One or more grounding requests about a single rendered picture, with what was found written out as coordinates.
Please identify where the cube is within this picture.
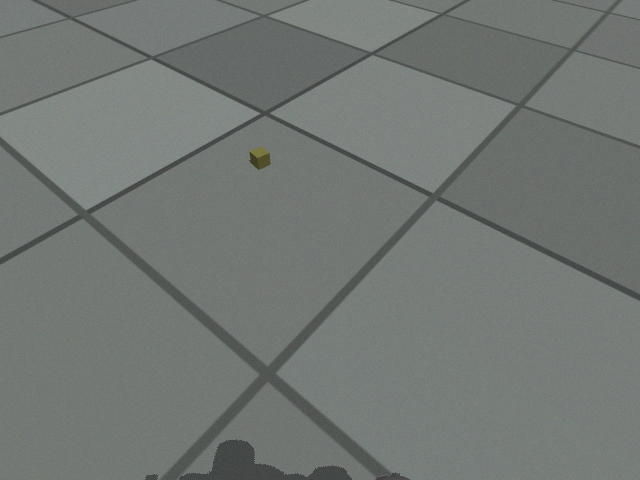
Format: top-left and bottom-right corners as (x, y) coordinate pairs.
(249, 146), (271, 170)

